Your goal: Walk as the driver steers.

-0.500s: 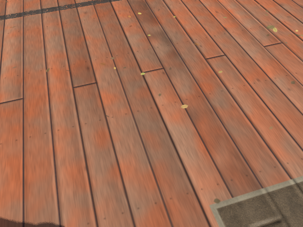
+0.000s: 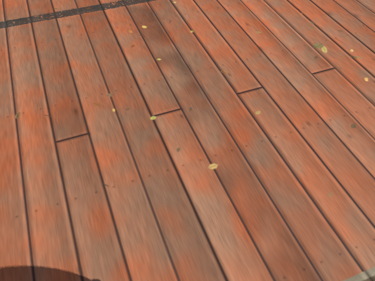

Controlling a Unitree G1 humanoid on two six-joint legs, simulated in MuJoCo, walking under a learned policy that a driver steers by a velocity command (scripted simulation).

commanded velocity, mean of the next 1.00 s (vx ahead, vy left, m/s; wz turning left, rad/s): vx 0.07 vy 0.00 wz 0.00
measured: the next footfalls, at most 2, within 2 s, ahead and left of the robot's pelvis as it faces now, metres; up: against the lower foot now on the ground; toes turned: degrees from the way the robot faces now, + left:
right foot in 0.20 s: +0.23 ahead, -0.14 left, +0.00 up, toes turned +0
left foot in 1.96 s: +0.61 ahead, +0.07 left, +0.00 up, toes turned +4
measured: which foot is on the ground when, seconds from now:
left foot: down 0.00-1.00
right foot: up 0.00-0.18, down 0.20-1.00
